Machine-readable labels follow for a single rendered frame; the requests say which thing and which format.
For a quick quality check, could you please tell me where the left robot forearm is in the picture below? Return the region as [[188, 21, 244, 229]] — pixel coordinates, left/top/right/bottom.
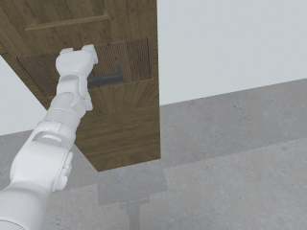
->
[[10, 71, 87, 182]]

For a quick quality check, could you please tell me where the drawer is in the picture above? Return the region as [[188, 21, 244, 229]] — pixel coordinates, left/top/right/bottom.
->
[[14, 36, 153, 98]]

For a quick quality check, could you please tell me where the handle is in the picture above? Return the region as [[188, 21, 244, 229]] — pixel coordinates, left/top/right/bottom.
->
[[25, 14, 111, 39], [87, 64, 124, 87]]

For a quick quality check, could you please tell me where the robot left upper arm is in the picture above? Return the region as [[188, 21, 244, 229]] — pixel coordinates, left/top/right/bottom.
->
[[0, 140, 74, 230]]

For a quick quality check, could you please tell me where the left robot hand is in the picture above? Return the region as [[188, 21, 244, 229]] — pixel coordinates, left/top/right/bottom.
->
[[56, 44, 98, 111]]

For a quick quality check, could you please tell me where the cabinet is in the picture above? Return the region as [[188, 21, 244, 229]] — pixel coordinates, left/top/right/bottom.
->
[[0, 0, 161, 172]]

